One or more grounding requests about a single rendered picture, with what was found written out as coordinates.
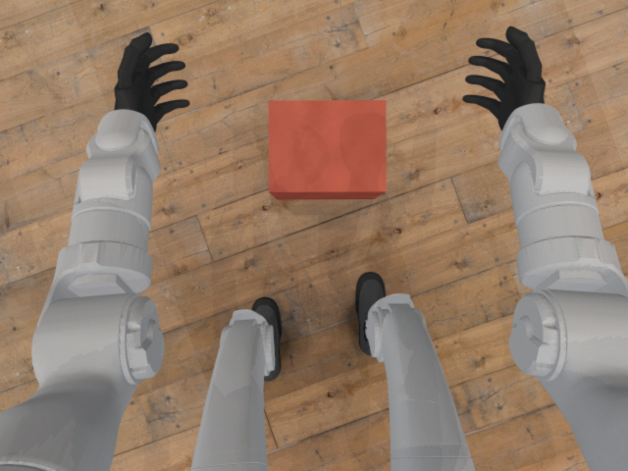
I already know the right robot thigh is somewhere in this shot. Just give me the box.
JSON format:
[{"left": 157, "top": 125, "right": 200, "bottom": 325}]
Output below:
[{"left": 370, "top": 303, "right": 476, "bottom": 471}]

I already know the robot left hand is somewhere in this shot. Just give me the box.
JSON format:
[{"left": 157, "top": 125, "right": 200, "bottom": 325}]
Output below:
[{"left": 114, "top": 32, "right": 190, "bottom": 131}]

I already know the robot right forearm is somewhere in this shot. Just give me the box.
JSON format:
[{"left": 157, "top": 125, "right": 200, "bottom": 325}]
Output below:
[{"left": 497, "top": 103, "right": 628, "bottom": 297}]

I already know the robot left upper arm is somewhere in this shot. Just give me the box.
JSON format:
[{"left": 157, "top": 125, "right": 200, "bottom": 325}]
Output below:
[{"left": 0, "top": 292, "right": 165, "bottom": 471}]

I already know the robot left shin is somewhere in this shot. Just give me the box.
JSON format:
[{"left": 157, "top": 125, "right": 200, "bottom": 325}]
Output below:
[{"left": 220, "top": 309, "right": 271, "bottom": 372}]

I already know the robot left forearm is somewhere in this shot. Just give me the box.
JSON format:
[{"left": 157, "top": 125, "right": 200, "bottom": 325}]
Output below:
[{"left": 31, "top": 109, "right": 161, "bottom": 383}]

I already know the robot right upper arm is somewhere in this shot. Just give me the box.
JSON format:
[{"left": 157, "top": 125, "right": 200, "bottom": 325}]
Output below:
[{"left": 508, "top": 288, "right": 628, "bottom": 471}]

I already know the robot right hand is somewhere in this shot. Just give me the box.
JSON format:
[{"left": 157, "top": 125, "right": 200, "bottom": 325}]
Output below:
[{"left": 462, "top": 26, "right": 546, "bottom": 131}]

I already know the carton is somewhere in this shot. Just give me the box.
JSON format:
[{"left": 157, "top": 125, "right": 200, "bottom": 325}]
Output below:
[{"left": 269, "top": 100, "right": 387, "bottom": 199}]

